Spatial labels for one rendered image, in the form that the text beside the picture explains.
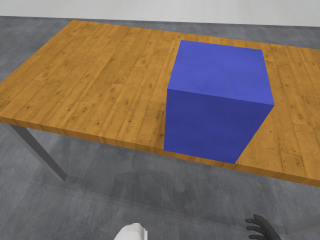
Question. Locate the robot left thigh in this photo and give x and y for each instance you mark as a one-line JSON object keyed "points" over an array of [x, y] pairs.
{"points": [[132, 232]]}

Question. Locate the table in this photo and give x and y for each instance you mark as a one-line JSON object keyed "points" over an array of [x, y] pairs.
{"points": [[108, 83]]}

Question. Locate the right robot hand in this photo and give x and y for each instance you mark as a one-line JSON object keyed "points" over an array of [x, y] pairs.
{"points": [[267, 231]]}

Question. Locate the carton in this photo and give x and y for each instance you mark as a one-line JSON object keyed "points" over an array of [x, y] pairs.
{"points": [[217, 98]]}

